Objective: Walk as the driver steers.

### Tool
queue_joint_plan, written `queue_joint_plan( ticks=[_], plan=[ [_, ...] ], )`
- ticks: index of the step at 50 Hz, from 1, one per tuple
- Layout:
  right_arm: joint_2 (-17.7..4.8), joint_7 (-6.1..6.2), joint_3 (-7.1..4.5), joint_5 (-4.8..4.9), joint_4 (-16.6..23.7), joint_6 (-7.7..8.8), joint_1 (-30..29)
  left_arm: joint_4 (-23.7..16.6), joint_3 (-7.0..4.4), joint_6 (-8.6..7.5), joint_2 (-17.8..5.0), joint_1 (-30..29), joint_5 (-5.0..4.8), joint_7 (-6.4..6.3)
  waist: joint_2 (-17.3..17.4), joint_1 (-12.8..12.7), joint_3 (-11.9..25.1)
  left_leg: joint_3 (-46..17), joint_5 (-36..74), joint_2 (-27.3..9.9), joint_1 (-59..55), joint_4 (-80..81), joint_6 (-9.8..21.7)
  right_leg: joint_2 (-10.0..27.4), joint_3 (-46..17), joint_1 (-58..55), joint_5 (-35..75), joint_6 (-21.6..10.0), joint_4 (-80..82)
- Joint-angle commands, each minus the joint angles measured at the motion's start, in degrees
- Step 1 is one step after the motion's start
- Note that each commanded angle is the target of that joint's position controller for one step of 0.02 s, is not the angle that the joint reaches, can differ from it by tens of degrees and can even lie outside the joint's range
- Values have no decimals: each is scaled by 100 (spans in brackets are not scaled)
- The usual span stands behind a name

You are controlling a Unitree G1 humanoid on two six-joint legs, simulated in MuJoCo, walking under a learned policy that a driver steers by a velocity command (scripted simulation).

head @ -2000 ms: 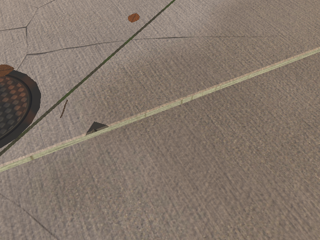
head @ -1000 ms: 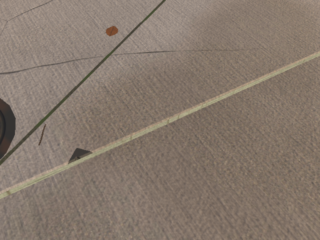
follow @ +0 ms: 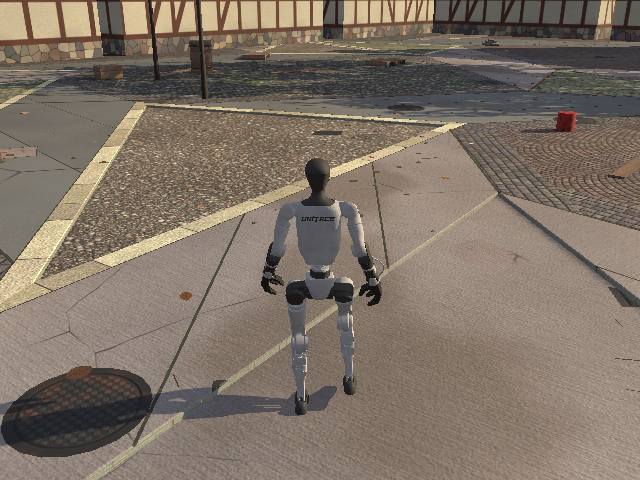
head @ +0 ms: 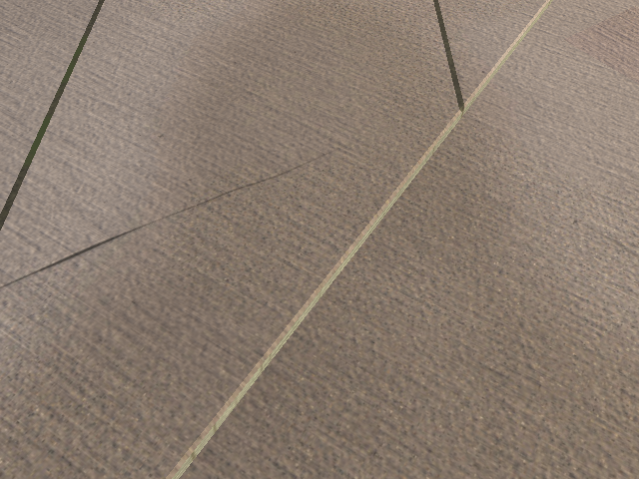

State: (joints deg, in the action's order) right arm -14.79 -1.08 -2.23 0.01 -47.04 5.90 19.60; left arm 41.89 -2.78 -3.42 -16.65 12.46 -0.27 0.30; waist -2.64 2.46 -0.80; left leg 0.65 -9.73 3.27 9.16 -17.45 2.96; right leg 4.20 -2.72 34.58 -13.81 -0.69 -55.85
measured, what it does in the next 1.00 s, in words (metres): walks ahead, turning left: right foot, then left foot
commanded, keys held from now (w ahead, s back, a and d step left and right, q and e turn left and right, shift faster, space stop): w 0.22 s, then w+q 0.78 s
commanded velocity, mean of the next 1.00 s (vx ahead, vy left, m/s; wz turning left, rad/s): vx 0.50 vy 0.00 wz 0.31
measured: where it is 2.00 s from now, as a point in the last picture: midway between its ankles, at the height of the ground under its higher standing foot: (244, 294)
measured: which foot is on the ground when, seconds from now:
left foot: down 0.00-0.28, up 0.30-0.78, down 0.80-1.00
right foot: up 0.00-0.24, down 0.26-0.80, up 0.82-1.00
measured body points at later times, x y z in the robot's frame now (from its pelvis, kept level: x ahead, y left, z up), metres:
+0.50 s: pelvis +0.28 -0.06 +0.00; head +0.29 -0.07 +0.45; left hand +0.33 +0.22 -0.11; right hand +0.41 -0.33 -0.12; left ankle +0.32 +0.11 -0.66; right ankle +0.27 -0.15 -0.75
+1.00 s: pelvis +0.53 +0.03 +0.00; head +0.56 +0.05 +0.45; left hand +0.58 +0.34 -0.10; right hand +0.72 -0.20 -0.11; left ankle +0.50 +0.09 -0.75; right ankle +0.62 -0.12 -0.66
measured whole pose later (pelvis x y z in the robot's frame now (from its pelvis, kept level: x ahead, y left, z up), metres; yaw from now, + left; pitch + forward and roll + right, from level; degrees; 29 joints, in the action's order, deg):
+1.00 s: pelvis +0.53 +0.03 +0.00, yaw +23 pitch +2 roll +0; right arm -15.9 -0.5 -4.0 0.3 -41.0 2.2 17.4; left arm 42.6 -3.0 -5.8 -17.0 8.6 0.4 0.6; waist -1.1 1.3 -2.1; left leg -2.6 -11.3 5.7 11.1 -20.9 5.7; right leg 5.4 -2.7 34.3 -17.7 3.1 -62.5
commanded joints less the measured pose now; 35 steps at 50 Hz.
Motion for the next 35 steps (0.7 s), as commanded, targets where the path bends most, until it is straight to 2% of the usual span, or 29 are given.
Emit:
queue_joint_plan(
  ticks=[1,4,6,8,10,11,12,13,14,15,16,17,18,19,21,23,26,29,33,34,35],
  plan=[
    [-960,51,-225,53,331,58,-217,-476,4,-104,-139,-352,29,20,691,-55,-37,-998,1271,-1406,-163,970,980,148,28,294,858,102,1015],
    [-1047,80,-236,107,174,-1,89,-615,32,-156,-97,-923,-18,76,694,158,-115,-688,1236,-1306,-159,941,846,-38,189,-100,1645,121,1953],
    [-1075,85,-239,128,51,-47,314,-730,23,-177,-136,-1228,-59,121,704,243,-188,-738,1181,-1451,-375,868,819,-101,186,-151,1751,73,2234],
    [-1102,100,-250,143,-36,-106,404,-844,1,-202,-209,-1434,-78,175,730,217,-256,-816,1297,-1639,-743,706,747,-132,141,-78,1491,-59,2471],
    [-1185,129,-281,144,-87,-172,396,-875,-40,-230,-324,-1387,-70,213,767,76,-196,-848,1749,-1769,-1058,427,642,-197,174,-291,1101,-214,2660],
    [-1245,142,-295,141,-82,-202,319,-819,-90,-242,-425,-1123,-56,212,800,-119,-27,-765,2475,-1728,-1106,75,568,-315,287,-752,967,-312,2775],
    [-1204,148,-270,142,-78,-229,292,-643,-201,-247,-607,-502,-28,178,715,-464,358,-619,3221,-1503,-910,-692,449,-443,395,-1766,1030,-462,2966],
    [-1033,151,-185,74,15,-222,246,-428,-331,-242,-917,466,19,115,556,-902,1063,-455,2802,-1222,-127,-1929,269,-24,22,-3344,1196,-713,2772],
    [-447,133,3,-17,208,-134,684,-337,-468,-198,-1514,1246,139,53,-659,-928,2024,-70,349,-446,2014,-4141,-109,1516,-2073,-5672,1050,-1387,2722],
    [-451,109,28,97,110,-29,905,-254,-408,-144,-1254,1426,66,65,-1331,-922,2548,-684,-2389,-104,3011,-5264,-183,2069,-3781,-5981,153,-1826,3519],
    [-1019,91,-144,252,168,9,429,-253,-295,-139,-895,1113,22,55,-691,-950,1542,-889,-2112,-430,3505,-5685,-147,1845,-3101,-5204,-305,-1545,3711],
    [-1046,90,-163,272,274,8,23,-279,-230,-144,-707,729,6,47,-435,-800,915,-715,-1578,-706,3514,-5530,-125,1605,-2269,-4388,-212,-1322,3870],
    [-956,110,-170,206,295,-35,-172,-268,-171,-167,-528,353,30,69,-188,-607,475,-631,-1180,-883,3312,-5225,-165,1346,-1716,-3624,86,-1197,4129],
    [-892,136,-206,150,266,-118,-141,-260,-134,-222,-371,99,64,89,-290,-412,248,-665,-872,-1037,3033,-4974,-190,1142,-1260,-3109,395,-1098,4359],
    [-603,141,-173,158,175,-273,106,-164,-166,-321,-349,-87,96,109,-327,-195,129,-653,-531,-1105,2601,-4889,-263,1021,-682,-2542,925,-1096,4702],
    [-530,157,-185,145,249,-346,-3,-31,-214,-387,-440,-100,119,91,-168,-123,-5,-729,-156,-1111,2779,-4715,-332,1008,-199,-2437,1502,-1117,4843],
    [-480,120,-187,120,415,-325,-386,139,-251,-379,-532,-2,129,18,-44,-191,-111,-756,712,-1073,3059,-3882,-377,915,401,-2654,1988,-1053,4890],
    [-344,2,-123,101,585,-293,-924,233,-270,-322,-655,94,91,-44,41,-401,-247,-371,1413,-1002,2845,-2881,-324,832,891,-2774,2033,-929,4940],
    [-286,-135,-65,104,968,-320,-1666,450,-317,-137,-817,546,10,-88,142,-700,-504,-81,1060,-951,3352,-2343,-133,1166,1058,-3743,2385,-891,4702],
    [-270,-173,-54,103,1095,-330,-1812,513,-329,-66,-854,610,-18,-101,90,-710,-548,-31,715,-940,3456,-2197,-65,1258,1086,-3997,2699,-840,4580],
    [-386,-213,-96,114,1199,-319,-1942,516,-308,5,-789,715,-19,-109,247,-738,-496,202,419,-742,3390,-2064,57,1170,1218,-4281,3594,-753,4293]
  ],
)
